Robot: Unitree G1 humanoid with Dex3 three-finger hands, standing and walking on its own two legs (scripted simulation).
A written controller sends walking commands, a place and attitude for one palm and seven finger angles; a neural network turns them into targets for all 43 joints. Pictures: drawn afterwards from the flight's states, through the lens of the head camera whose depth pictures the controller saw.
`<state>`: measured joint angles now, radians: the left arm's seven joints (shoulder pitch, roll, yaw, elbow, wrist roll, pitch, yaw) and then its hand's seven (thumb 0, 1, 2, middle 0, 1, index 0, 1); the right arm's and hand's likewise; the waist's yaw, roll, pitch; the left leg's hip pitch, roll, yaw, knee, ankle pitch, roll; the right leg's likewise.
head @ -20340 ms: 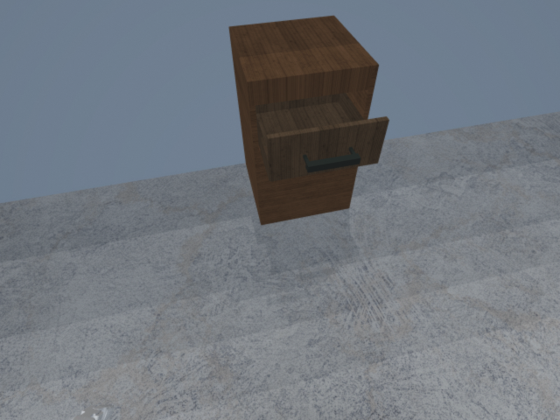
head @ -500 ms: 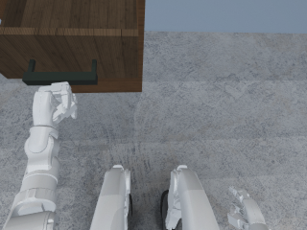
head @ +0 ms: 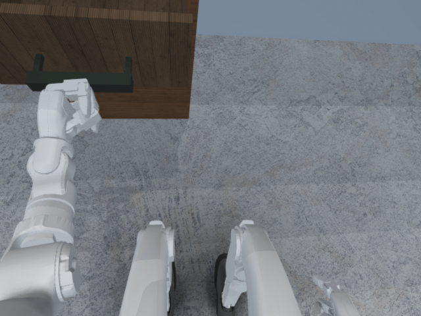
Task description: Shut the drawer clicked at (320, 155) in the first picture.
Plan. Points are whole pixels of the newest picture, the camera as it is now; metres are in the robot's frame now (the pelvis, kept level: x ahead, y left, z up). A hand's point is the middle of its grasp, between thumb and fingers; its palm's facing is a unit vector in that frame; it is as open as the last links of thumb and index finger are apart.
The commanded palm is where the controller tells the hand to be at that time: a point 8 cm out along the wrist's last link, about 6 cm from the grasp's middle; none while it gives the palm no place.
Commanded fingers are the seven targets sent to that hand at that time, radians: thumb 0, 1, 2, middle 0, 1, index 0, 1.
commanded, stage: push the drawer shut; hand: left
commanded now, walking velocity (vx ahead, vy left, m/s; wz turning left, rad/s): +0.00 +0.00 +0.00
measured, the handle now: (83, 71) +0.54 +0.25 +0.00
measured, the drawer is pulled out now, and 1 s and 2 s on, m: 0.16 0.03 0.00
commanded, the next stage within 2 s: pull the fist back off the drawer in 1.38 s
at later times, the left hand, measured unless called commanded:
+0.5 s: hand (98, 74) +0.54 +0.22 +0.00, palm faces +0.07 -1.00 -0.04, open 2.9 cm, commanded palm +0.55 +0.23 +0.01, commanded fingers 0.00 0.90 0.90 -1.40 -1.60 -1.40 -1.60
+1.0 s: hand (101, 49) +0.59 +0.22 +0.00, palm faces +0.08 -1.00 -0.04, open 3.1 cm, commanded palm +0.61 +0.21 +0.01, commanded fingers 0.00 0.90 0.90 -1.40 -1.60 -1.40 -1.60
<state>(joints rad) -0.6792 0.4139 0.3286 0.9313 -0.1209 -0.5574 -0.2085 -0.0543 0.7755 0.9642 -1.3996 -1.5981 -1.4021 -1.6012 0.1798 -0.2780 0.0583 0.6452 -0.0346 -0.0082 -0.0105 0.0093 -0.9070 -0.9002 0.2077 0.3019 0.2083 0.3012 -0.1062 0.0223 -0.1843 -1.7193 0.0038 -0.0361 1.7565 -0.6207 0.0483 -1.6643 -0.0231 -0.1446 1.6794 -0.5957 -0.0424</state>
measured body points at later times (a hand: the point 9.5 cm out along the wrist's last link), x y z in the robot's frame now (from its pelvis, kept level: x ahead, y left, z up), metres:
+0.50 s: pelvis -0.01 +0.00 -0.02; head +0.20 +0.06 +0.38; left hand +0.53 +0.28 +0.00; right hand +0.03 -0.27 -0.12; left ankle +0.07 +0.09 -0.50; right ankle +0.08 -0.11 -0.50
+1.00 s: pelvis +0.00 +0.01 -0.02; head +0.24 +0.06 +0.36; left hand +0.58 +0.28 +0.01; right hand +0.01 -0.26 -0.11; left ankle +0.07 +0.09 -0.50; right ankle +0.08 -0.11 -0.50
